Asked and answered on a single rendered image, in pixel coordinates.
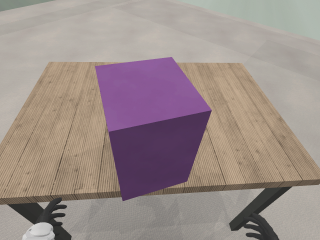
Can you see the robot left forearm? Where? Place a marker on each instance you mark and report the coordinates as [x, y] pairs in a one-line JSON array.
[[39, 231]]

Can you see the robot left hand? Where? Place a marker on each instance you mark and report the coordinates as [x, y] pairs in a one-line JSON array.
[[47, 214]]

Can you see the robot right hand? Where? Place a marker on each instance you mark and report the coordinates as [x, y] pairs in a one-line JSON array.
[[265, 230]]

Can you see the table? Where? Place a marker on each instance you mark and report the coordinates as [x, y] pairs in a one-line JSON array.
[[58, 146]]

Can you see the carton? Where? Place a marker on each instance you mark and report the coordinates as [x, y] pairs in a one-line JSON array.
[[156, 120]]

